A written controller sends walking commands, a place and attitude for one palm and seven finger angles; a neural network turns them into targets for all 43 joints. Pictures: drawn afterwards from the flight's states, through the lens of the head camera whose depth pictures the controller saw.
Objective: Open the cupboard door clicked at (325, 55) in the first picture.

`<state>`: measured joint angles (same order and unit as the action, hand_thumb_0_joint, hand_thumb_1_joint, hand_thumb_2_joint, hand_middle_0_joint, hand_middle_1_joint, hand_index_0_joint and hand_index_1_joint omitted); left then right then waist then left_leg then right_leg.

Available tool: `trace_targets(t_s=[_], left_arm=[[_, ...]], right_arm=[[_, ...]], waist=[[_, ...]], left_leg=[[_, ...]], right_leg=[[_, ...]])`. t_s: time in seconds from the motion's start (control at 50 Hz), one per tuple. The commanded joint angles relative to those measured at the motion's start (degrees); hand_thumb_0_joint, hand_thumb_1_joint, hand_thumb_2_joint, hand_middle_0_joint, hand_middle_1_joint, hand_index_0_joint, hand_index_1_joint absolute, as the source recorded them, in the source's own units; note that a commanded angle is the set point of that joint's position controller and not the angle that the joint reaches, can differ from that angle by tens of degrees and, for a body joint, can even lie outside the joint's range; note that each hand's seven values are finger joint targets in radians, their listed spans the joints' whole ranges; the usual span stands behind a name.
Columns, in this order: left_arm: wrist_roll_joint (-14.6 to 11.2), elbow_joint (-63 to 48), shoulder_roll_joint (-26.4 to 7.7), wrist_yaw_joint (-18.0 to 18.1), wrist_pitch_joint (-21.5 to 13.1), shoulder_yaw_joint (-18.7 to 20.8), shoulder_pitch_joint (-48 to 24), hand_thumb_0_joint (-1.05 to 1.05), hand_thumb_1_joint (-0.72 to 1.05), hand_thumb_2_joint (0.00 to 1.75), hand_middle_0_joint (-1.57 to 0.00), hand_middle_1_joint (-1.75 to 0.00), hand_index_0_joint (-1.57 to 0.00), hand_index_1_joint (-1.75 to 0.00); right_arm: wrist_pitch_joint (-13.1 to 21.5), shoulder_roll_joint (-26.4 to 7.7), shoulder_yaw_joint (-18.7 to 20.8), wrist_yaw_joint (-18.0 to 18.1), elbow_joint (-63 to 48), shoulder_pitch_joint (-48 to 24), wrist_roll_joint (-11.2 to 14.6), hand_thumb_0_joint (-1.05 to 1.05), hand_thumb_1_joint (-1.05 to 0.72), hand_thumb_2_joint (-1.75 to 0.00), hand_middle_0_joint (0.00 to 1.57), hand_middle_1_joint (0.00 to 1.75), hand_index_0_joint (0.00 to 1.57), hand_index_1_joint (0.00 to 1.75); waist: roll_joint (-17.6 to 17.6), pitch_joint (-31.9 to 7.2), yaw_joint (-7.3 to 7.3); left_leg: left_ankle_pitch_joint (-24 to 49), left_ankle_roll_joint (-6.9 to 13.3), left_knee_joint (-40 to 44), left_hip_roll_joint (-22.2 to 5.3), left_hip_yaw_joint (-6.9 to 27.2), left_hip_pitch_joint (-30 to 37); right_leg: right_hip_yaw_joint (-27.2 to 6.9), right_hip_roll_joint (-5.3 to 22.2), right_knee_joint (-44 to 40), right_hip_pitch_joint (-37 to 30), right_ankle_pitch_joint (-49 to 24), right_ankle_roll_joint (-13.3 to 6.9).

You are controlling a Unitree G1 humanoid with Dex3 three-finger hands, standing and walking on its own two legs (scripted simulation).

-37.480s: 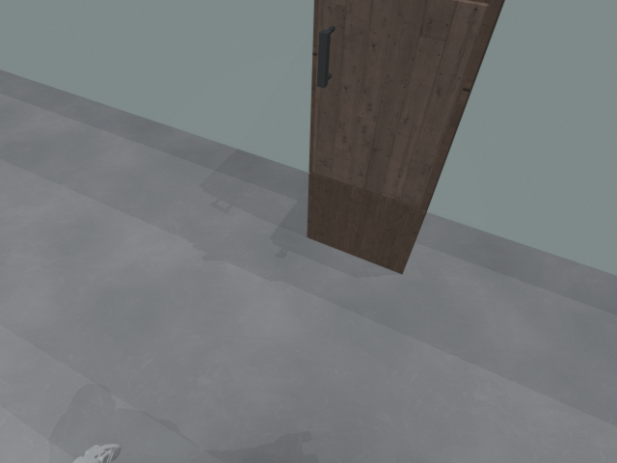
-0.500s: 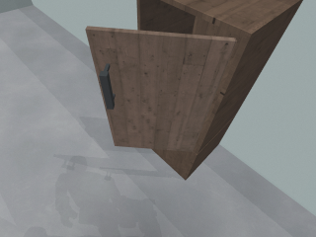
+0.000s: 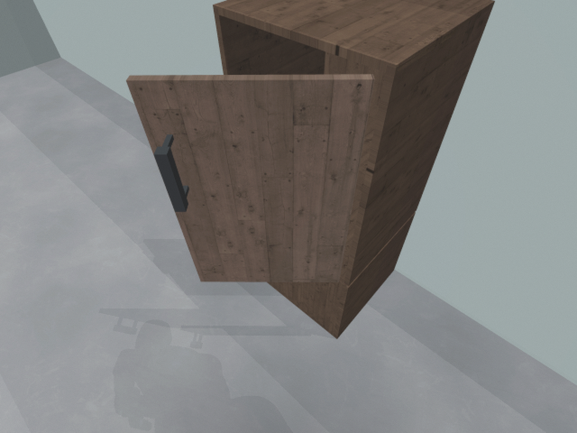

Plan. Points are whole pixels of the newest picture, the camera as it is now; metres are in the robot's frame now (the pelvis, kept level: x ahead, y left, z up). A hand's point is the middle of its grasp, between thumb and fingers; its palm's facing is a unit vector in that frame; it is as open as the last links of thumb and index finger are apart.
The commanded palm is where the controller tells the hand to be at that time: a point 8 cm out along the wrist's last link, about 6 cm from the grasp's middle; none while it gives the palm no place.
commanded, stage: come to a stop and stand still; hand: left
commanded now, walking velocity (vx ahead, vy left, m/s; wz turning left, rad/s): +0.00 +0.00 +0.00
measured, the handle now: (175, 174) +0.54 +0.23 +0.05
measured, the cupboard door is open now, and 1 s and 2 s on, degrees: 41 41 41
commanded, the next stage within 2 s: look again from close up in 0.76 s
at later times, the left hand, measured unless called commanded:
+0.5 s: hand out of the picture +0.04 +0.16 -0.17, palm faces +0.01 -0.98 -0.20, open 7.4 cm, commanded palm none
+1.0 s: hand out of the picture +0.08 +0.19 -0.17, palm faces +0.00 -0.97 -0.24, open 7.4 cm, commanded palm none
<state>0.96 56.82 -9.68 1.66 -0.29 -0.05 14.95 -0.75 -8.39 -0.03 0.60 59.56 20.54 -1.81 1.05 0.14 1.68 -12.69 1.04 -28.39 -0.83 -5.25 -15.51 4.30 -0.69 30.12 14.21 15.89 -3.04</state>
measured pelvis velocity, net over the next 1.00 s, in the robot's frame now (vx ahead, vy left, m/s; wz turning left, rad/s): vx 0.05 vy -0.01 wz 0.00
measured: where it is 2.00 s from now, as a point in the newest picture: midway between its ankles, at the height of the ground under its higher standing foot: outside the picture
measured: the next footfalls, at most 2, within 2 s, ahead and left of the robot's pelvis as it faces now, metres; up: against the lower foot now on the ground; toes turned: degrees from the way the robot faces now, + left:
none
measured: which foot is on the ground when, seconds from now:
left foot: down 0.00-1.00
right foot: down 0.00-1.00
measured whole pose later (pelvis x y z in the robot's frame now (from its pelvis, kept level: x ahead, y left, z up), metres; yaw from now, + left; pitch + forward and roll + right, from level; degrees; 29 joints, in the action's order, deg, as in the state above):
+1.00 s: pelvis +0.05 -0.01 +0.01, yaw +0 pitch +0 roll +1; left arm 0.8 63.0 -12.3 1.7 -1.4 -0.2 13.7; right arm 0.7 -10.7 -0.9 1.8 65.2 12.3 -1.1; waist -1.0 1.2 -0.1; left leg -14.4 -0.1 -22.6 -1.0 -5.2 -7.9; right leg 4.0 -1.5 23.2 6.1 17.0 -3.1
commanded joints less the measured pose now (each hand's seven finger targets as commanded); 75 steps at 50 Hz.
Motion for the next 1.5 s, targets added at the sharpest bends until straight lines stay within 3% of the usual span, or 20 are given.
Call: trace_targets(t_s=[0.0, 0.12, 0.32, 0.54, 0.66, 0.96, 1.28, 1.44, 1.48], left_arm=[[-0.18, -0.94, -6.67, 0.32, -1.46, 0.98, 2.04, 0.0, 0.9, 0.9, -0.2, -0.3, -0.2, -0.3], [-0.26, 2.17, -6.46, 0.43, -2.15, 0.48, 3.91, 0.0, 0.9, 0.9, -0.2, -0.3, -0.2, -0.3], [-0.05, 5.27, -6.85, 0.66, -2.43, 0.48, 5.64, 0.0, 0.9, 0.9, -0.2, -0.3, -0.2, -0.3], [-0.03, 5.13, -8.24, 0.66, -2.19, 0.91, 4.11, 0.0, 0.9, 0.9, -0.2, -0.3, -0.2, -0.3], [-0.08, 4.6, -9.27, 0.58, -2.12, 1.24, 2.89, 0.0, 0.9, 0.9, -0.2, -0.3, -0.2, -0.3], [-0.21, 4.3, -9.8, 0.3, -1.79, 1.24, 1.19, 0.0, 0.9, 0.9, -0.2, -0.3, -0.2, -0.3], [-0.23, 5.53, -9.08, 0.35, -1.73, 1.02, 1.74, 0.0, 0.9, 0.9, -0.2, -0.3, -0.2, -0.3], [-0.14, 5.63, -8.8, 0.44, -1.77, 1.09, 2.25, 0.0, 0.9, 0.9, -0.2, -0.3, -0.2, -0.3], [-0.07, 4.62, -11.0, 0.52, -1.87, 1.76, 0.98, 0.0, 0.9, 0.9, -0.2, -0.3, -0.2, -0.3]], right_arm=[[1.82, -4.64, 0.61, 0.33, -1.32, 1.22, 0.49, 0.0, -0.9, -0.9, 0.2, 0.3, 0.2, 0.3], [2.52, -4.73, 0.17, 0.55, 1.42, 0.16, 0.91, 0.0, -0.9, -0.9, 0.2, 0.3, 0.2, 0.3], [2.76, -5.73, 0.22, 1.17, 3.29, -2.69, 1.19, 0.0, -0.9, -0.9, 0.2, 0.3, 0.2, 0.3], [2.65, -7.45, 0.28, 1.47, 3.15, -5.69, 1.06, 0.0, -0.9, -0.9, 0.2, 0.3, 0.2, 0.3], [2.62, -8.27, 0.31, 1.53, 2.76, -6.43, 1.03, 0.0, -0.9, -0.9, 0.2, 0.3, 0.2, 0.3], [2.7, -9.32, 0.08, 1.49, 3.61, -6.71, 0.92, 0.0, -0.9, -0.9, 0.2, 0.3, 0.2, 0.3], [2.86, -9.1, 0.03, 1.65, 4.69, -6.26, 0.99, 0.0, -0.9, -0.9, 0.2, 0.3, 0.2, 0.3], [3.0, -8.91, 0.15, 1.75, 4.87, -6.24, 1.0, 0.0, -0.9, -0.9, 0.2, 0.3, 0.2, 0.3], [3.13, -11.04, 0.84, 1.88, 3.78, -7.49, 1.13, 0.0, -0.9, -0.9, 0.2, 0.3, 0.2, 0.3]], waist=[[-4.21, 2.43, -0.44], [-1.05, 2.25, -1.0], [-1.77, 1.15, -1.56], [-1.26, 1.18, -1.97], [-2.08, 0.32, -2.03], [-1.13, 0.61, -2.15], [-0.89, 0.61, -2.1], [-1.16, 0.6, -2.13], [-0.58, 0.33, -2.22]], left_leg=[[-3.79, 0.67, 5.38, -3.98, 4.56, 2.01], [1.85, 0.56, 5.96, -4.82, 4.74, 3.0], [6.74, 0.42, 5.45, -5.42, 4.17, 5.2], [9.83, 0.33, 5.84, -5.82, 4.22, 6.58], [10.88, 0.27, 6.25, -5.88, 4.34, 7.02], [11.6, 0.55, 8.55, -6.28, 5.52, 8.35], [12.94, 0.83, 9.32, -6.45, 6.0, 9.4], [15.12, 0.96, 8.98, -6.41, 6.18, 9.82], [19.96, 1.1, 8.84, -6.75, 6.54, 10.17]], right_leg=[[-10.32, 7.82, -12.88, 3.97, 8.67, -1.13], [-9.34, 7.34, -11.15, 0.71, -2.83, -0.6], [-8.57, 7.74, -9.52, -3.31, -16.54, 0.45], [-7.79, 8.12, -9.31, -5.23, -22.04, 0.9], [-7.67, 8.24, -9.29, -6.7, -24.37, 1.1], [-6.98, 8.14, -10.47, -6.52, -18.53, 0.57], [-6.67, 8.25, -10.86, -6.53, -17.62, 0.59], [-6.25, 8.31, -10.65, -6.64, -19.26, 0.75], [-6.9, 8.84, -9.52, -6.3, -23.64, 0.38]])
